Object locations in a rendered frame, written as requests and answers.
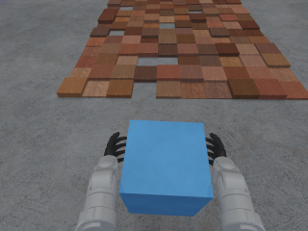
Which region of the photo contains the robot right forearm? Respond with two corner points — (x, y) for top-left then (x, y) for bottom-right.
(212, 156), (266, 231)

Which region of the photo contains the carton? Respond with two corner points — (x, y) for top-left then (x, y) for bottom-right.
(118, 119), (214, 217)

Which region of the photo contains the robot left forearm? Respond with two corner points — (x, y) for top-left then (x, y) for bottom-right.
(75, 155), (120, 231)

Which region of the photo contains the right robot hand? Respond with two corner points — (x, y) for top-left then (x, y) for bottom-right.
(205, 133), (227, 165)

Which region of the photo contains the left robot hand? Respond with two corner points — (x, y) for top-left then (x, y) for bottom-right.
(104, 132), (127, 163)

